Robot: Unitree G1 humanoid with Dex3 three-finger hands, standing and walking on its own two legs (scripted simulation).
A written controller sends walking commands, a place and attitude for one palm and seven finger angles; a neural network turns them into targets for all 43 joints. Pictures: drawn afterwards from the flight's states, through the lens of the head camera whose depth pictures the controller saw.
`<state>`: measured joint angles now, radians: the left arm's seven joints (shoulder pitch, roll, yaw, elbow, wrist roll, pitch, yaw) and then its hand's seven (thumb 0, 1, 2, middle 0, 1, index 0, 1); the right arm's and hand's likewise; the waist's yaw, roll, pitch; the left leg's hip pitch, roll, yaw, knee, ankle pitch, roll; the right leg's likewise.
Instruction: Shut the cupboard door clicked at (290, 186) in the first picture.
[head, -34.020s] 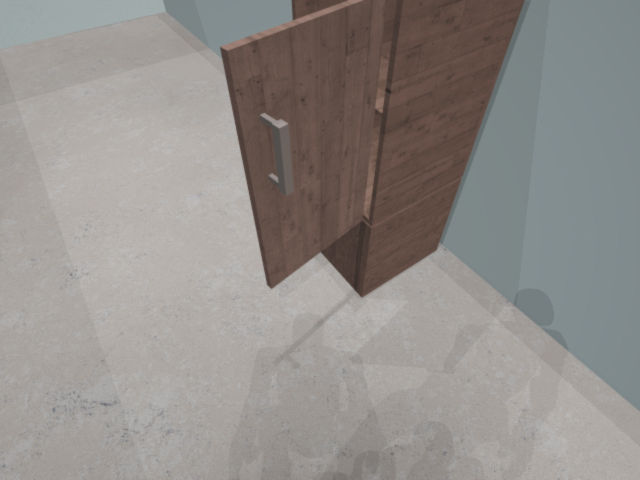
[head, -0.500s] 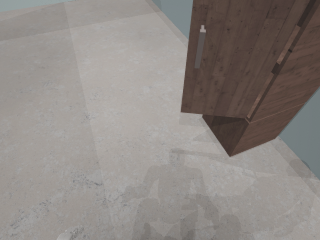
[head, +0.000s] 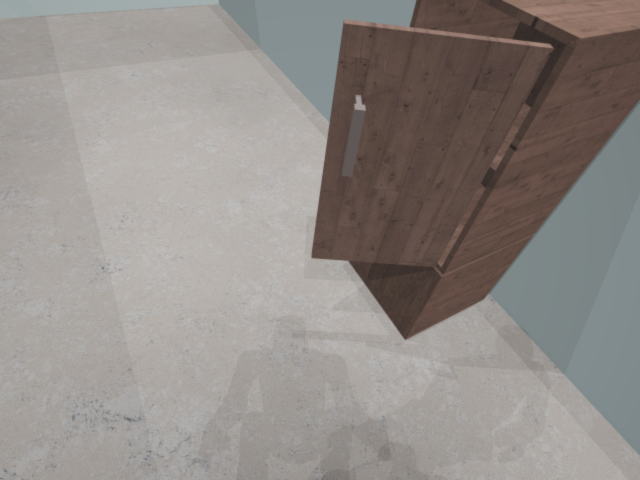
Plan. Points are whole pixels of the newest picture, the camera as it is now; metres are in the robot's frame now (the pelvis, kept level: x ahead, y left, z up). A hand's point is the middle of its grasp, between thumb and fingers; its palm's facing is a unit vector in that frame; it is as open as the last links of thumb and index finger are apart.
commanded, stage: take the last steps up to it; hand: left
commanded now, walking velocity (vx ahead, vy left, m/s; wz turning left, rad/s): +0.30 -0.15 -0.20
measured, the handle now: (352, 136) +0.69 -0.03 +0.06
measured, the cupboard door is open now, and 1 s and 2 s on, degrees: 61 61 61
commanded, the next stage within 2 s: come to a stop and stand still in 0.44 s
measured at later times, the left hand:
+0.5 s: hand (286, 394) +0.28 +0.05 -0.17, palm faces -0.14 -0.97 -0.20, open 7.3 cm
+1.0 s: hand (293, 391) +0.29 +0.04 -0.18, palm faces -0.04 -0.97 -0.25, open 7.3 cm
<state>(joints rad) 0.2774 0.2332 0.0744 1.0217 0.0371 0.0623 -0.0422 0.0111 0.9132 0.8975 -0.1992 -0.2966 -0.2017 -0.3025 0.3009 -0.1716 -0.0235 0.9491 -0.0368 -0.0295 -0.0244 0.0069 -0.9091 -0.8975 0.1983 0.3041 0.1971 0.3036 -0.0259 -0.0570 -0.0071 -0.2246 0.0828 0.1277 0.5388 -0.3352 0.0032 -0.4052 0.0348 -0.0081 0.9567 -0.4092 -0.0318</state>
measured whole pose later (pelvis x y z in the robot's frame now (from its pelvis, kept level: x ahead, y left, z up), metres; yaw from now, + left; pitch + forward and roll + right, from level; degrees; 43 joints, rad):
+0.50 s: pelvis +0.17 -0.12 -0.01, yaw -5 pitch +0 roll +0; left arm 0.11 0.18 0.04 1.00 0.02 -0.02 -0.01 0.01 0.91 0.90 -0.20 -0.30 -0.20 -0.30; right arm 0.32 -0.19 -0.05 1.07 -0.01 0.01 -0.01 0.01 -0.91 -0.90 0.20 0.30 0.20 0.30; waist -0.06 0.03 0.12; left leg -0.38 0.12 0.05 1.23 -0.45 -0.01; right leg -0.36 0.02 -0.12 0.56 -0.21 -0.07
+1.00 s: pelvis +0.24 -0.15 -0.01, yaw -5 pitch +0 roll +0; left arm 0.21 0.17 0.03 1.00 0.02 0.03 0.04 0.01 0.91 0.90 -0.20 -0.30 -0.20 -0.30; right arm 0.13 -0.18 -0.04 0.95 -0.01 0.07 -0.03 0.01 -0.91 -0.90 0.20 0.30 0.20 0.30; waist 0.02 0.02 0.11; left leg -0.36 0.01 0.05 0.68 -0.33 0.00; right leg -0.25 0.04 -0.12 0.57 -0.33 -0.10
